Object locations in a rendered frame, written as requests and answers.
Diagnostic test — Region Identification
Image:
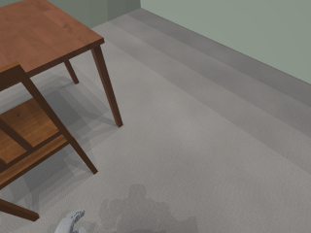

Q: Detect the table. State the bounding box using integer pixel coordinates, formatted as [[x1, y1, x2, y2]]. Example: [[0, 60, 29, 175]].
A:
[[0, 0, 123, 128]]

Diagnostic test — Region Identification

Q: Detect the robot left hand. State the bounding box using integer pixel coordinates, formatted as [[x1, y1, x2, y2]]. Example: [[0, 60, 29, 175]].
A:
[[54, 209, 88, 233]]

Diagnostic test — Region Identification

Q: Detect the chair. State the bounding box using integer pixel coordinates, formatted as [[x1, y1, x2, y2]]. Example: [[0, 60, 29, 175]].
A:
[[0, 61, 98, 222]]

